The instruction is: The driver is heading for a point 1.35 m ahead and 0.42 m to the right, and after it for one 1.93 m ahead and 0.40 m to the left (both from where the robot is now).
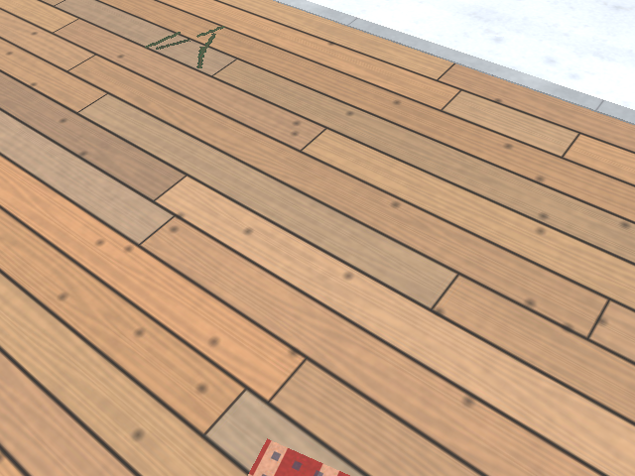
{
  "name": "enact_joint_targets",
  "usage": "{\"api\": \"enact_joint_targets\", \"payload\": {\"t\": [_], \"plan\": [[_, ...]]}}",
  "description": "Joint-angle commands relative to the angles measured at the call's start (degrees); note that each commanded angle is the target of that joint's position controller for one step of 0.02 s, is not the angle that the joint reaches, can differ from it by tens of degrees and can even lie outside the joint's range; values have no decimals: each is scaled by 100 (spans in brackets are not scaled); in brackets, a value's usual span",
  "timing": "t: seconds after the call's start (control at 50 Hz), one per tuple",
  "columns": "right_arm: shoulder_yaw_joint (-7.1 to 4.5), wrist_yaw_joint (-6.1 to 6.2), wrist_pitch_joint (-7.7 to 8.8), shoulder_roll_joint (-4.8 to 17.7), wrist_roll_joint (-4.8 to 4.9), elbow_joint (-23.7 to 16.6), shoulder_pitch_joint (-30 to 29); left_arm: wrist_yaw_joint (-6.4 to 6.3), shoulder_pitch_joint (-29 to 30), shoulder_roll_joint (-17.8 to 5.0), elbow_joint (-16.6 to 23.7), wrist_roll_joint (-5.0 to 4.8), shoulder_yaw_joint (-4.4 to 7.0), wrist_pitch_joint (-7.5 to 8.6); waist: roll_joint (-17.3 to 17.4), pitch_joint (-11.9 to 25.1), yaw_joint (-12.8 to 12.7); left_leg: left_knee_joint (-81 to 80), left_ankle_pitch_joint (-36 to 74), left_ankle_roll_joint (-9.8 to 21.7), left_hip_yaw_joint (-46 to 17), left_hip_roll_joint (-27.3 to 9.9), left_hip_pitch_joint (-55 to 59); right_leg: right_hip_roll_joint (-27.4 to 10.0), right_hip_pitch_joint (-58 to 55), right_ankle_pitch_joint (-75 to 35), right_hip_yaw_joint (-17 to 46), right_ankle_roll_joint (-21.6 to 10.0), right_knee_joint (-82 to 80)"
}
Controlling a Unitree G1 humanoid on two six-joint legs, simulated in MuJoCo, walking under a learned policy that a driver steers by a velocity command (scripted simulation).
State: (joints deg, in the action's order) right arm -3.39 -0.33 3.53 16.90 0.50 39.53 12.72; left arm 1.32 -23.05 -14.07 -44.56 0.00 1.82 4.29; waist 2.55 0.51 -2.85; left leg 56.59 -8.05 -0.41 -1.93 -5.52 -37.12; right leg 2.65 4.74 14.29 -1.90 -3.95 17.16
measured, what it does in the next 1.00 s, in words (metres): walks ahead, turning right: left foot, then right foot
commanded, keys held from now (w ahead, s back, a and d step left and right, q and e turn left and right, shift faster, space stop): w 0.04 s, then w+e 0.86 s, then e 0.10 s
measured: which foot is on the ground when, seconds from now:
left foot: up 0.00-0.22, down 0.24-0.78, up 0.80-1.00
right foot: down 0.00-0.24, up 0.26-0.74, down 0.76-1.00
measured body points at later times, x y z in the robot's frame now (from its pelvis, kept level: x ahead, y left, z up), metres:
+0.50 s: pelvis +0.28 +0.05 +0.00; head +0.30 +0.04 +0.45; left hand +0.46 +0.30 -0.10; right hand +0.30 -0.24 -0.12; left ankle +0.29 +0.15 -0.75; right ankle +0.30 -0.12 -0.67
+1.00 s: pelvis +0.52 -0.09 +0.00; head +0.55 -0.13 +0.45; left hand +0.73 +0.12 -0.10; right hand +0.56 -0.42 -0.10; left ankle +0.67 +0.05 -0.67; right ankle +0.50 -0.15 -0.75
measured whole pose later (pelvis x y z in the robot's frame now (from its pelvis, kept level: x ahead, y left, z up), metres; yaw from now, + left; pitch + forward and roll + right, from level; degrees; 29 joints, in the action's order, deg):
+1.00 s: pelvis +0.52 -0.09 +0.00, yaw -29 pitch +1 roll +1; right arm -3.2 0.0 5.2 18.4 -0.8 40.6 4.9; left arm 0.6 -18.1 -16.3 -38.1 -0.2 3.3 2.3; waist 1.7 -4.5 -2.4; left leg 57.9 -14.3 -2.8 -4.2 -5.2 -35.9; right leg 5.3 13.5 9.1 3.4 -5.7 21.9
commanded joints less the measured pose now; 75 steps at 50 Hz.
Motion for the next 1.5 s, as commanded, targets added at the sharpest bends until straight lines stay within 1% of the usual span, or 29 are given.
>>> {"api": "enact_joint_targets", "payload": {"t": [0.02,0.14,0.2,0.24,0.26,0.28,0.3,0.32,0.34,0.46,0.58,0.68,0.72,0.76,0.78,0.8,0.82,0.84,0.88,1.0,1.12,1.2,1.22,1.24,1.26,1.28,1.3,1.38,1.5], "plan": [[29,-43,131,132,-18,-478,-683,-88,157,-991,335,-16,254,50,-674,-471,-48,-1058,765,-128,64,-55,-563,-1270,-88,-1472,890,-722,-940],[66,-278,302,146,65,-810,-1749,-171,-384,-1156,42,-136,323,-75,-589,-736,-239,-2495,1134,-20,66,288,11,-1537,-322,-1664,1071,-715,-707],[-57,-293,337,458,46,-735,-1385,-211,-263,-1304,39,-128,397,-124,-784,-393,132,-2776,604,224,77,500,853,-1636,-666,-2866,1192,-530,-73],[-277,-170,327,880,21,-392,105,-222,-127,-1223,95,-64,348,-165,-817,677,966,-2799,629,582,132,460,3230,-1172,44,-3680,891,-234,1788],[-381,-62,280,1360,-81,-287,1164,-232,-170,-726,298,114,181,-135,21,1784,1255,-2474,556,906,-1232,-851,5111,-681,1283,-1660,713,-11,3667],[-377,-122,258,1489,-154,-186,1163,-203,-1118,-166,335,-128,37,-55,1717,2666,685,-3323,-897,1669,-3866,-1971,6418,30,3009,1976,908,247,5325],[-239,-107,236,842,-102,-270,941,-210,-604,-894,257,-288,205,-39,1022,1970,912,-3793,-1532,1413,-3722,-1726,5844,-285,3524,1728,1173,284,5802],[-159,-74,216,586,-38,-220,622,-206,19,-1114,428,-332,281,-53,640,1054,895,-3887,-1381,1210,-2727,-1549,5071,-500,3810,1205,955,284,5822],[-125,-74,217,500,-53,-188,304,-223,267,-1018,477,-259,267,-63,172,615,709,-4023,-688,1140,-2125,-1340,4280,-734,3616,765,851,309,5647],[-193,-57,411,454,-99,103,-284,-189,440,-574,617,-161,260,-377,187,-243,165,-4945,541,1235,-329,-1035,2660,-1144,3174,-16,839,469,4806],[-288,29,306,813,-66,310,-73,23,1452,-456,932,-127,162,-264,-64,-499,503,-4975,960,1064,814,-867,3040,-1036,3160,-1550,409,410,2847],[-397,28,112,1113,111,487,252,161,2061,-622,1316,-119,199,-292,-41,-637,625,-4542,1472,861,1113,-1151,3981,-855,3242,-934,51,83,2076],[-449,39,33,1292,186,471,184,159,1721,-838,1340,-89,320,-341,135,-273,326,-3644,3325,726,1309,-1118,4178,-456,2535,-335,-298,-160,2007],[-361,62,-27,1098,175,413,159,54,-49,-1425,878,-130,672,-411,-105,688,-598,-1149,3666,374,1607,-698,3213,75,-31,-612,-360,-552,1611],[-135,44,33,415,-111,144,603,-55,-340,-2158,824,-196,831,-431,-1652,1086,-257,1074,-494,-40,1559,23,825,-1348,-1961,-400,2194,-1338,1367],[-20,-1,226,329,-86,-18,492,11,-237,-2107,1113,-163,732,-295,-1681,2137,-177,2243,-2760,-134,84,828,-357,-2175,-2748,1004,5047,-2119,169],[-158,-51,345,890,158,-139,-232,80,-108,-1606,1095,-117,581,-176,-912,1599,-451,2399,-2276,-4,-352,506,-943,-2140,-2438,1066,4575,-1729,-222],[-130,-51,417,846,208,-226,-435,81,99,-1443,1051,-95,525,-106,-771,917,-289,2018,-1751,119,-281,284,-1022,-1946,-1714,697,3836,-1524,-190],[-153,32,408,826,-37,-102,-313,38,759,-1094,1146,-58,408,-78,-454,366,193,1101,-1055,88,-324,-110,-280,-1490,-332,-631,2714,-1241,-173],[-78,75,129,497,-179,-127,-558,-206,797,-1294,1064,-37,458,-129,-483,144,355,-364,-150,-427,-27,228,354,-952,752,-3908,1451,-1080,-26],[-29,-49,106,451,-67,-319,-1380,-361,511,-1303,864,-110,491,-392,-850,281,30,-2270,1033,-393,-144,750,983,-794,673,-2875,1782,-605,480],[-157,-86,207,714,-116,-215,-950,-409,810,-1102,928,-84,444,-438,-1020,367,283,-2984,823,-77,-283,682,1374,-881,156,-2561,2394,-437,1335],[-177,-65,258,750,-181,-162,-693,-397,900,-967,965,-83,396,-427,-900,510,431,-3437,1629,90,-218,537,1975,-592,234,-2457,2251,-253,1830],[-202,-22,281,997,-300,-200,-398,-384,768,-665,1067,20,289,-400,-241,1132,449,-3232,3445,444,-1004,-382,3210,-159,732,-1158,1877,0,2989],[-206,-9,198,1142,-404,-168,-348,-367,-354,-428,945,-21,215,-406,1190,1614,-54,-3053,5035,1677,-2808,-1747,4701,697,2217,2755,1512,397,4504],[-175,-43,116,842,-166,-150,-307,-349,-685,-1029,762,-32,304,-447,939,1815,-34,-3307,3274,1917,-3571,-1980,4492,299,2520,2682,1564,586,5169],[-79,-50,70,534,-82,-260,-534,-374,-52,-1361,741,-82,411,-552,440,1204,185,-3417,2229,1683,-2920,-1552,4009,131,2678,2264,1461,745,5491],[34,-35,-141,397,-175,-166,-1062,-402,563,-920,822,-49,316,-793,505,265,71,-4034,305,1133,-1393,-520,2245,-204,1965,1468,900,889,4232],[27,-15,-218,513,-74,72,-850,-339,646,-600,601,28,187,-658,566,588,188,-3846,208,1207,-1172,-447,2316,-305,692,342,521,716,1593]]}}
